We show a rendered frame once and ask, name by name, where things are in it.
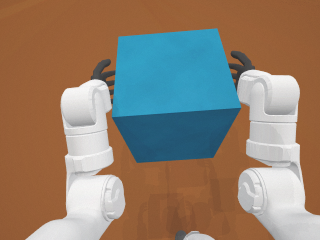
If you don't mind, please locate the robot right forearm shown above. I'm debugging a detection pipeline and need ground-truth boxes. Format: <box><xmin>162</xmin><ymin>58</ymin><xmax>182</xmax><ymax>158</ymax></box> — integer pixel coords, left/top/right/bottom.
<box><xmin>237</xmin><ymin>70</ymin><xmax>306</xmax><ymax>204</ymax></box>

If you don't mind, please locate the left robot upper arm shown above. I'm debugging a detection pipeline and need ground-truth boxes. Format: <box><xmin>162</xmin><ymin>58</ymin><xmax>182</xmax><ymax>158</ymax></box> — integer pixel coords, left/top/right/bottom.
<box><xmin>25</xmin><ymin>174</ymin><xmax>126</xmax><ymax>240</ymax></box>

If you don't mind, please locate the robot left forearm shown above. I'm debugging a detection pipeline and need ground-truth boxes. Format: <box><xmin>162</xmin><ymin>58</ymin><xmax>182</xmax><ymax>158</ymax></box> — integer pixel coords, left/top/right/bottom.
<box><xmin>60</xmin><ymin>79</ymin><xmax>114</xmax><ymax>211</ymax></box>

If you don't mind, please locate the right robot shin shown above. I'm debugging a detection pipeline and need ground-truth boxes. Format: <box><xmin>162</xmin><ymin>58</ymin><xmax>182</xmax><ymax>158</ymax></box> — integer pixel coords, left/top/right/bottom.
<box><xmin>184</xmin><ymin>231</ymin><xmax>200</xmax><ymax>239</ymax></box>

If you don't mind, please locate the robot right hand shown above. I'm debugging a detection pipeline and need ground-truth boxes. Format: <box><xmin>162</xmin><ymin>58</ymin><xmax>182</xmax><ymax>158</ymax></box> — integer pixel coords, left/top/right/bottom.
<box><xmin>228</xmin><ymin>50</ymin><xmax>255</xmax><ymax>92</ymax></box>

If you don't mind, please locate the right robot upper arm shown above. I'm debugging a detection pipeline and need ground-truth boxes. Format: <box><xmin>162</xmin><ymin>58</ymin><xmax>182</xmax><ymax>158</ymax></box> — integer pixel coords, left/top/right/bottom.
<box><xmin>237</xmin><ymin>167</ymin><xmax>320</xmax><ymax>240</ymax></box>

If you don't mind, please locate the robot right foot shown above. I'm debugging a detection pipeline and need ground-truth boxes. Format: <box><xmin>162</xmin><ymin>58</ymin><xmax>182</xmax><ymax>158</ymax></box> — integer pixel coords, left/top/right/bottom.
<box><xmin>175</xmin><ymin>230</ymin><xmax>187</xmax><ymax>240</ymax></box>

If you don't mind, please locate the carton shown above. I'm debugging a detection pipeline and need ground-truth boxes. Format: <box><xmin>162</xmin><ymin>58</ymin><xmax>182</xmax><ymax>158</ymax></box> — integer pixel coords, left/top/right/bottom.
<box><xmin>112</xmin><ymin>28</ymin><xmax>242</xmax><ymax>163</ymax></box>

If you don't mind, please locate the robot left hand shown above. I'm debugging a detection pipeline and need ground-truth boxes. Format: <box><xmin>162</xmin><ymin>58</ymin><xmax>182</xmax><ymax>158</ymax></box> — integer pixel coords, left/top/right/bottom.
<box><xmin>91</xmin><ymin>59</ymin><xmax>116</xmax><ymax>104</ymax></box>

